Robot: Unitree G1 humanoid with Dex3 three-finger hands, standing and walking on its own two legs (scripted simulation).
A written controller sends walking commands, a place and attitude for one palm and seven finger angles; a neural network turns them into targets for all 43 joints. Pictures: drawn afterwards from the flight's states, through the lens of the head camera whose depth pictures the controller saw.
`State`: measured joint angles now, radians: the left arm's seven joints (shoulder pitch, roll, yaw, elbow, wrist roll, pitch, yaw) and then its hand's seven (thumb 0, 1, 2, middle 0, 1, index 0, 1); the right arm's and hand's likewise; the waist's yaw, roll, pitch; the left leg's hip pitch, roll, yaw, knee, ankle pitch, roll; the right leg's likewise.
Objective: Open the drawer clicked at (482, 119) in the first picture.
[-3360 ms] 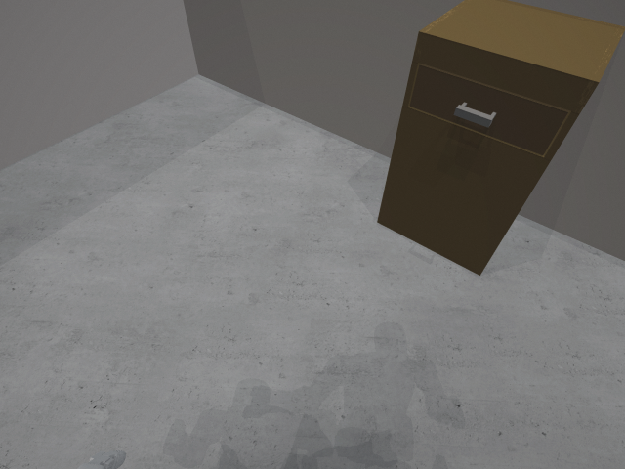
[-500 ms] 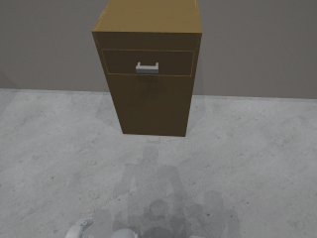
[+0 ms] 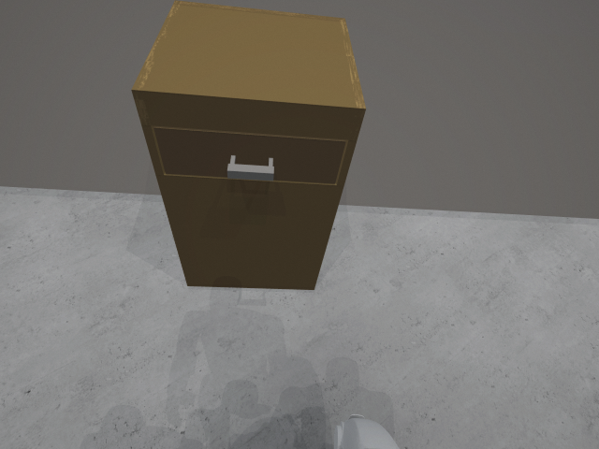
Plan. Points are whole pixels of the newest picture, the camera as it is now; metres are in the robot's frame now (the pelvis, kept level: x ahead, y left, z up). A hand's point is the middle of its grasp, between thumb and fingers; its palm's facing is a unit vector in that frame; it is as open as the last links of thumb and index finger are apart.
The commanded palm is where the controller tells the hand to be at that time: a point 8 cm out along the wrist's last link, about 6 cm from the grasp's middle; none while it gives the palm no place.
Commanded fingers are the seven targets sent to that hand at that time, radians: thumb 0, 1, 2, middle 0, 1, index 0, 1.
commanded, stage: take the last steps up to it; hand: left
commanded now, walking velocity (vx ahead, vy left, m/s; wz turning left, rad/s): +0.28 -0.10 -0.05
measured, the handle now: (251, 166) +0.72 +0.12 -0.12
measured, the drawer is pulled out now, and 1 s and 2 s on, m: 0.00 0.00 0.00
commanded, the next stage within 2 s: come to a stop and stand still in 0.30 s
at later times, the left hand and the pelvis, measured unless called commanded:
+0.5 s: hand (225, 394) +0.23 +0.11 -0.18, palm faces +0.04 -0.98 -0.19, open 7.2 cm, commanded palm none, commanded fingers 0.00 0.90 0.90 -0.20 -0.30 -0.20 -0.30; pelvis +0.18 -0.07 -0.01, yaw +1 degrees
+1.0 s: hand (242, 397) +0.22 +0.08 -0.16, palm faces +0.06 -0.95 -0.31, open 7.4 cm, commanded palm none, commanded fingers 0.00 0.90 0.90 -0.20 -0.30 -0.20 -0.30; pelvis +0.20 -0.12 -0.01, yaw +1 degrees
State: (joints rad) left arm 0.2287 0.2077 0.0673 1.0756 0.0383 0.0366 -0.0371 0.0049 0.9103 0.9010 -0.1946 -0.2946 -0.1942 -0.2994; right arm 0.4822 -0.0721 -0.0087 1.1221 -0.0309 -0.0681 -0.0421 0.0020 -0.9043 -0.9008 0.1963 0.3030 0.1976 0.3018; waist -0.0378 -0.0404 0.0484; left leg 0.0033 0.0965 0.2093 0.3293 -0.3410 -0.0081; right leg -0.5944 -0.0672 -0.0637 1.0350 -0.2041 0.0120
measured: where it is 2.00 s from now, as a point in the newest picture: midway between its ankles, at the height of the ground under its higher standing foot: outside the picture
